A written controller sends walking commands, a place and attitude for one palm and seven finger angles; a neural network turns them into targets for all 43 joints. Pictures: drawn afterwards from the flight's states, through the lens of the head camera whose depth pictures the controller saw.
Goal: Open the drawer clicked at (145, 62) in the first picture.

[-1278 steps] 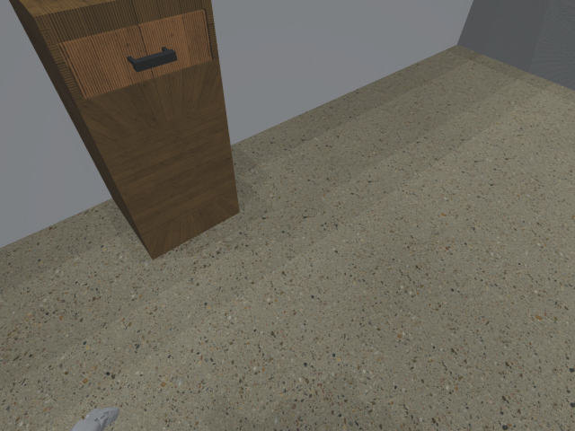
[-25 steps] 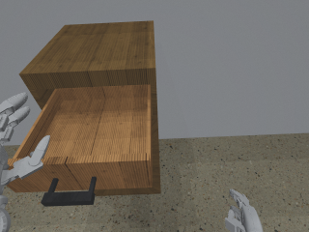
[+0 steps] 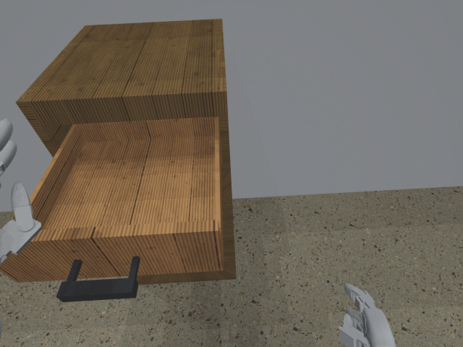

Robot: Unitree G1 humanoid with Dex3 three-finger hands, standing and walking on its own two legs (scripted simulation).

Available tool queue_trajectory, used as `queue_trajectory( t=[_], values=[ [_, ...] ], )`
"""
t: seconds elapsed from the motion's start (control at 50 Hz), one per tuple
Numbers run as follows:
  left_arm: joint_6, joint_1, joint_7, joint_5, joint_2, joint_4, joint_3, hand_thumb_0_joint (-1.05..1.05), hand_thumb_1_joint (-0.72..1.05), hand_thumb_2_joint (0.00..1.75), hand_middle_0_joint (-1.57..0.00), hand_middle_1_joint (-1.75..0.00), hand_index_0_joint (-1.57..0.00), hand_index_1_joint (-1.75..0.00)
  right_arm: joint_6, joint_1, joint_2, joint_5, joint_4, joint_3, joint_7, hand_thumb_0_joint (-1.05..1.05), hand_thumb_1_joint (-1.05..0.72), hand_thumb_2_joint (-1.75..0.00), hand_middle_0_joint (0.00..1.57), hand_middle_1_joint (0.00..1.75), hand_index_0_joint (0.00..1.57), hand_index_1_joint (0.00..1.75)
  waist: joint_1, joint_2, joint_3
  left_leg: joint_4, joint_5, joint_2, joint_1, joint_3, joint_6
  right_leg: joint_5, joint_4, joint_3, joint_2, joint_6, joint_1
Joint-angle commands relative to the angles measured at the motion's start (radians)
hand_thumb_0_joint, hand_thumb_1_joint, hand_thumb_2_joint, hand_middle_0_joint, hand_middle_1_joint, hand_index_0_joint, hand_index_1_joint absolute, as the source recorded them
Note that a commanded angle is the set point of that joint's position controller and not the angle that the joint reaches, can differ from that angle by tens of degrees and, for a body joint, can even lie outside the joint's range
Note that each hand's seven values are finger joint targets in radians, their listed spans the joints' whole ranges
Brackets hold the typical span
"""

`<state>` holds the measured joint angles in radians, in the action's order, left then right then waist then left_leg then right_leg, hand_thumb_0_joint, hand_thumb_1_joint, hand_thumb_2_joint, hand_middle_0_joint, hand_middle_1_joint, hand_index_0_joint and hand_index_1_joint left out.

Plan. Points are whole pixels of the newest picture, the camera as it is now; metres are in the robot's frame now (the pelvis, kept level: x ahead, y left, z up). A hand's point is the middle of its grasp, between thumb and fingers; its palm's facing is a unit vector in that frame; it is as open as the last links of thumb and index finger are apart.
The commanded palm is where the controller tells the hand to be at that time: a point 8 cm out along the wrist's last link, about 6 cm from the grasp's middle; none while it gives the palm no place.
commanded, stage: step back with the hand held close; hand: left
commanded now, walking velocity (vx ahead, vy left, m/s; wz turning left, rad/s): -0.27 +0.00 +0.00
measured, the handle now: (102, 276) +0.21 +0.24 +0.04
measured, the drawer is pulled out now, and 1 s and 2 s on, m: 0.29 0.29 0.29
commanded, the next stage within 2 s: stop stepping back and stand still in 0.92 s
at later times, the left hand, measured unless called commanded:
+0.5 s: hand out of the picture +0.13 +0.26 +0.21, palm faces +0.46 -0.76 -0.46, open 7.4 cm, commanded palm +0.07 +0.30 +0.22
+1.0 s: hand out of the picture +0.02 +0.24 +0.22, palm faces +0.39 -0.79 -0.48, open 7.4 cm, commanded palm -0.04 +0.29 +0.22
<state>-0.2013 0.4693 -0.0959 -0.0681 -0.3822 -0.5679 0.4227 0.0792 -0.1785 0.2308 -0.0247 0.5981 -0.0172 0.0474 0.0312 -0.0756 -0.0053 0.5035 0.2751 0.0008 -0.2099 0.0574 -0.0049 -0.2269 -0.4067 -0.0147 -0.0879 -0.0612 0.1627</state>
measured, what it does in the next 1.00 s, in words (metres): walks backwards: left foot, then right foot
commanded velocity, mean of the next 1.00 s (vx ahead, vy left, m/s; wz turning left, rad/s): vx -0.32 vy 0.00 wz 0.02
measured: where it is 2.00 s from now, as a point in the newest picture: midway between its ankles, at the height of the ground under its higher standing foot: outside the picture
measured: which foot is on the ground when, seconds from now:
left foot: down 0.00-0.54, up 0.56-0.72, down 0.74-1.00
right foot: down 0.00-0.76, up 0.78-0.96, down 0.98-1.00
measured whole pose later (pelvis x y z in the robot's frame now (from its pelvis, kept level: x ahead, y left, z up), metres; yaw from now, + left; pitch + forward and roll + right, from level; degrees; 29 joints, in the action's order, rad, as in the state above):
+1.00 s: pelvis -0.19 +0.02 -0.01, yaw -3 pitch +2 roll -1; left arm -0.24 0.53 -0.13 -0.06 -0.43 -0.74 0.50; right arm 0.14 -0.15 0.16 0.01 0.58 -0.02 0.01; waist 0.02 0.01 0.02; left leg 0.59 0.18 0.08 -0.44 -0.04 0.03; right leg -0.37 -0.60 -0.04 -0.03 0.00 0.29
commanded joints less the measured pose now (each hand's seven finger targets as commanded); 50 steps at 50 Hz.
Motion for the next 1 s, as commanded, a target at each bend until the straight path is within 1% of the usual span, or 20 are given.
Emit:
queue_trajectory(
  t=[0.0,0.02,0.12,0.24,0.36,0.42,0.48,0.52,0.54,0.58,0.64,0.68,0.72,0.74,0.76,0.78,0.8,0.88,0.94,0.98],
  values=[
    [-0.057,0.016,-0.019,0.002,-0.177,-0.168,0.100,0.00,0.90,0.90,-0.20,-0.30,-0.20,-0.30,0.023,0.100,0.103,-0.006,-0.178,0.062,-0.002,0.00,-0.90,-0.90,0.20,0.30,0.20,0.30,-0.030,0.082,-0.114,0.000,-0.225,0.040,0.060,-0.007,-0.026,0.346,0.061,0.149,0.219,0.028,0.057],
    [-0.064,0.025,-0.021,0.002,-0.195,-0.202,0.118,0.00,0.90,0.90,-0.20,-0.30,-0.20,-0.30,0.023,0.110,0.107,-0.004,-0.184,0.068,0.000,0.00,-0.90,-0.90,0.20,0.30,0.20,0.30,-0.025,0.044,-0.139,-0.012,-0.283,0.050,0.072,-0.006,-0.026,0.377,0.040,0.136,0.207,0.033,0.056],
    [-0.072,0.093,-0.037,0.003,-0.254,-0.328,0.186,0.00,0.90,0.90,-0.20,-0.30,-0.20,-0.30,0.003,0.110,0.108,-0.003,-0.219,0.077,0.003,0.00,-0.90,-0.90,0.20,0.30,0.20,0.30,-0.020,0.040,-0.205,-0.052,-0.412,0.095,0.001,0.041,-0.029,0.378,-0.053,0.086,0.159,0.047,-0.013],
    [-0.078,0.143,-0.049,0.004,-0.245,-0.348,0.205,0.00,0.90,0.90,-0.20,-0.30,-0.20,-0.30,0.014,0.090,0.105,0.005,-0.233,0.074,0.006,0.00,-0.90,-0.90,0.20,0.30,0.20,0.30,-0.018,-0.041,-0.173,-0.119,-0.311,0.140,-0.155,0.092,-0.046,0.203,-0.150,0.055,0.117,0.057,-0.034],
    [-0.084,0.077,-0.061,0.024,-0.203,-0.328,0.187,0.00,0.90,0.90,-0.20,-0.30,-0.20,-0.30,0.052,0.048,0.114,0.035,-0.214,0.072,0.011,0.00,-0.90,-0.90,0.20,0.30,0.20,0.30,-0.031,-0.112,-0.083,-0.213,-0.054,0.219,-0.363,0.148,-0.091,-0.090,-0.316,0.033,0.071,0.065,-0.036],
    [-0.077,0.023,-0.080,0.036,-0.192,-0.310,0.178,0.00,0.90,0.90,-0.20,-0.30,-0.20,-0.30,0.071,0.034,0.117,0.056,-0.192,0.073,0.020,0.00,-0.90,-0.90,0.20,0.30,0.20,0.30,-0.040,-0.063,-0.049,-0.184,0.010,0.231,-0.409,0.161,-0.105,-0.135,-0.309,0.047,0.067,0.057,-0.019],
    [-0.074,0.007,-0.086,0.034,-0.167,-0.265,0.145,0.00,0.90,0.90,-0.20,-0.30,-0.20,-0.30,0.076,0.035,0.108,0.049,-0.167,0.065,0.014,0.00,-0.90,-0.90,0.20,0.30,0.20,0.30,-0.053,0.044,-0.061,0.004,0.020,0.137,-0.281,0.123,-0.059,-0.011,-0.059,0.149,0.151,0.015,0.092],
    [-0.083,-0.057,-0.080,0.027,-0.218,-0.307,0.155,0.00,0.90,0.90,-0.20,-0.30,-0.20,-0.30,0.072,0.042,0.104,0.023,-0.166,0.078,0.000,0.00,-0.90,-0.90,0.20,0.30,0.20,0.30,-0.061,0.225,-0.129,0.299,0.116,-0.013,-0.164,-0.006,0.007,0.084,0.137,0.418,0.373,-0.085,0.206],
    [-0.090,-0.026,-0.072,0.025,-0.199,-0.283,0.133,0.00,0.90,0.90,-0.20,-0.30,-0.20,-0.30,0.069,0.047,0.095,0.015,-0.157,0.080,-0.004,0.00,-0.90,-0.90,0.20,0.30,0.20,0.30,-0.047,0.254,-0.125,0.467,0.180,-0.031,-0.167,-0.003,0.014,0.118,0.142,0.406,0.438,-0.131,0.212],
    [-0.091,0.019,-0.063,0.024,-0.210,-0.275,0.158,0.00,0.90,0.90,-0.20,-0.30,-0.20,-0.30,0.065,0.081,0.072,0.011,-0.175,0.063,-0.011,0.00,-0.90,-0.90,0.20,0.30,0.20,0.30,-0.041,0.224,-0.107,0.487,0.196,0.007,-0.225,0.020,0.011,0.220,0.085,0.324,0.422,-0.132,0.171],
    [-0.089,0.039,-0.066,0.025,-0.222,-0.296,0.174,0.00,0.90,0.90,-0.20,-0.30,-0.20,-0.30,0.038,0.093,0.052,0.011,-0.184,0.035,0.001,0.00,-0.90,-0.90,0.20,0.30,0.20,0.30,-0.047,0.151,-0.083,0.171,0.109,0.027,-0.146,-0.030,0.010,0.374,0.001,0.186,0.326,-0.064,0.144],
    [-0.091,0.058,-0.072,0.019,-0.220,-0.308,0.174,0.00,0.90,0.90,-0.20,-0.30,-0.20,-0.30,0.035,0.069,0.065,0.016,-0.168,0.040,0.008,0.00,-0.90,-0.90,0.20,0.30,0.20,0.30,-0.054,0.075,-0.092,-0.103,-0.100,0.025,-0.082,-0.063,0.010,0.380,-0.088,0.116,0.244,-0.001,0.104],
    [-0.105,0.055,-0.074,0.019,-0.245,-0.364,0.196,0.00,0.90,0.90,-0.20,-0.30,-0.20,-0.30,0.048,0.085,0.103,0.024,-0.175,0.077,0.007,0.00,-0.90,-0.90,0.20,0.30,0.20,0.30,-0.031,-0.130,-0.147,-0.122,-0.534,0.247,-0.019,0.132,-0.053,0.176,-0.257,0.042,0.114,0.072,0.150],
    [-0.117,0.055,-0.067,0.009,-0.240,-0.403,0.195,0.00,0.90,0.90,-0.20,-0.30,-0.20,-0.30,0.061,0.061,0.093,0.023,-0.179,0.077,-0.006,0.00,-0.90,-0.90,0.20,0.30,0.20,0.30,-0.026,-0.141,-0.204,-0.075,-0.746,0.295,0.031,0.111,-0.077,-0.012,-0.325,0.032,0.100,0.068,0.176],
    [-0.116,0.097,-0.062,0.005,-0.236,-0.348,0.210,0.00,0.90,0.90,-0.20,-0.30,-0.20,-0.30,0.072,0.046,0.082,0.027,-0.169,0.086,-0.012,0.00,-0.90,-0.90,0.20,0.30,0.20,0.30,-0.033,-0.140,-0.214,-0.070,-0.781,0.300,0.019,0.103,-0.089,-0.130,-0.368,0.018,0.081,0.068,0.187],
    [-0.114,0.096,-0.055,0.003,-0.240,-0.394,0.215,0.00,0.90,0.90,-0.20,-0.30,-0.20,-0.30,0.074,0.043,0.085,0.040,-0.172,0.083,-0.016,0.00,-0.90,-0.90,0.20,0.30,0.20,0.30,-0.030,-0.205,-0.207,-0.099,-0.719,0.313,-0.047,0.119,-0.109,-0.212,-0.438,0.012,0.077,0.077,0.176],
    [-0.112,0.077,-0.055,0.002,-0.235,-0.414,0.217,0.00,0.90,0.90,-0.20,-0.30,-0.20,-0.30,0.080,0.045,0.086,0.046,-0.162,0.083,-0.018,0.00,-0.90,-0.90,0.20,0.30,0.20,0.30,-0.030,-0.196,-0.178,-0.103,-0.674,0.318,-0.092,0.107,-0.123,-0.233,-0.470,0.020,0.072,0.078,0.169],
    [-0.092,0.051,-0.056,0.004,-0.173,-0.375,0.153,0.00,0.90,0.90,-0.20,-0.30,-0.20,-0.30,0.103,0.048,0.104,0.026,-0.135,0.081,-0.030,0.00,-0.90,-0.90,0.20,0.30,0.20,0.30,-0.035,-0.144,-0.143,-0.067,-0.630,0.283,-0.043,0.048,-0.087,-0.150,-0.304,-0.018,0.066,0.086,0.166],
    [-0.082,0.041,-0.051,0.003,-0.180,-0.325,0.152,0.00,0.90,0.90,-0.20,-0.30,-0.20,-0.30,0.097,0.073,0.108,0.026,-0.128,0.070,-0.030,0.00,-0.90,-0.90,0.20,0.30,0.20,0.30,-0.031,-0.136,-0.120,-0.052,-0.451,0.269,-0.111,0.056,-0.073,-0.053,-0.132,-0.027,0.072,0.087,0.084],
    [-0.087,0.019,-0.041,0.003,-0.206,-0.294,0.171,0.00,0.90,0.90,-0.20,-0.30,-0.20,-0.30,0.089,0.094,0.104,0.021,-0.137,0.064,-0.032,0.00,-0.90,-0.90,0.20,0.30,0.20,0.30,-0.028,-0.010,-0.109,0.029,-0.199,0.198,-0.185,0.006,-0.033,0.161,0.001,0.012,0.126,0.074,0.037]
  ],
)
